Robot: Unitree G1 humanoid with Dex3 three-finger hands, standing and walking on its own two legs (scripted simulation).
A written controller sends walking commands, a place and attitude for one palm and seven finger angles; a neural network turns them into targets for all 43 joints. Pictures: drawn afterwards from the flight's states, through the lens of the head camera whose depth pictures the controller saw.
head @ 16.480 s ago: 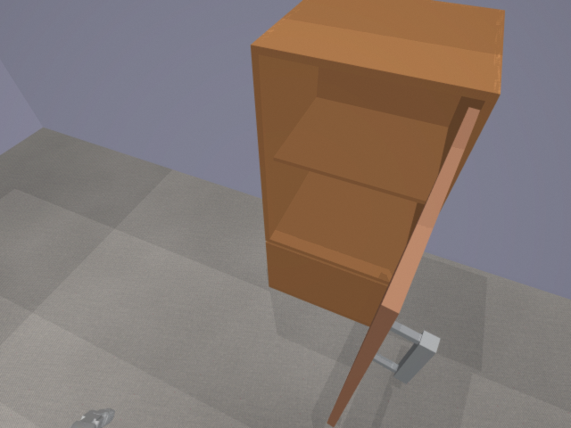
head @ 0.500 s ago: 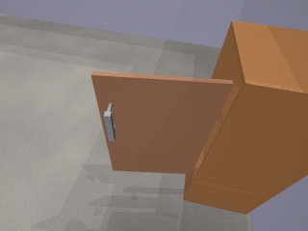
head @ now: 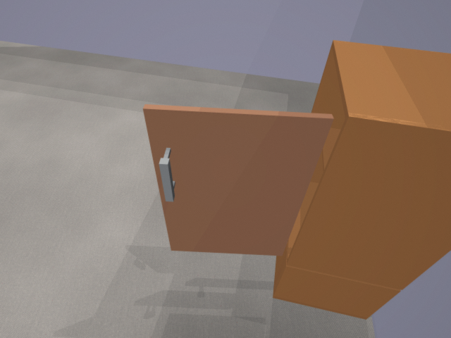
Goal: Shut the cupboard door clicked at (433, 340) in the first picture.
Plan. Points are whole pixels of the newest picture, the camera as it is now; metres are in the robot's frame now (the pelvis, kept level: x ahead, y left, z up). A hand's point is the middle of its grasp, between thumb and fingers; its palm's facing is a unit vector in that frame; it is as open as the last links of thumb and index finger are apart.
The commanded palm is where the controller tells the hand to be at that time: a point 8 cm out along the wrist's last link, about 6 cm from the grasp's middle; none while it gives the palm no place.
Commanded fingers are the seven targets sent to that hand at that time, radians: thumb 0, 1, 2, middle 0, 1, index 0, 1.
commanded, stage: raise the hand and make a fist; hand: left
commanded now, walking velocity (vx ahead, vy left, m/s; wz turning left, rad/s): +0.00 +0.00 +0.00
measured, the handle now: (169, 175) +0.48 +0.18 -0.01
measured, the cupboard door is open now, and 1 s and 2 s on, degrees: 100 100 100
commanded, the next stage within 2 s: bring the fist close to the handle in 1.98 s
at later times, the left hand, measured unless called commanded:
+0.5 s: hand out of the picture +0.13 +0.17 -0.08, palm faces +0.07 -1.00 +0.05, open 6.1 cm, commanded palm +0.11 +0.22 -0.05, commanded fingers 0.00 0.90 0.90 -0.60 -0.74 -0.60 -0.74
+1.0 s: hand (138, 303) +0.19 +0.17 -0.04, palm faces +0.06 -1.00 -0.03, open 3.8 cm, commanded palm +0.16 +0.22 -0.03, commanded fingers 0.00 0.90 0.90 -1.06 -1.24 -1.06 -1.24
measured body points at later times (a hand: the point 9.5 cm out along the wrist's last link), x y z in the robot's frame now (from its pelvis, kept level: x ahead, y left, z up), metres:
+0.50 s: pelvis -0.03 -0.03 -0.10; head -0.01 -0.01 +0.35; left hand +0.12 +0.22 -0.08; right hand +0.21 -0.27 -0.11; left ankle +0.04 +0.04 -0.74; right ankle +0.03 -0.13 -0.74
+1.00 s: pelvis +0.01 -0.03 -0.09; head +0.07 -0.02 +0.35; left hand +0.18 +0.23 -0.03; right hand +0.20 -0.26 -0.17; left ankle +0.04 +0.04 -0.74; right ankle +0.03 -0.13 -0.74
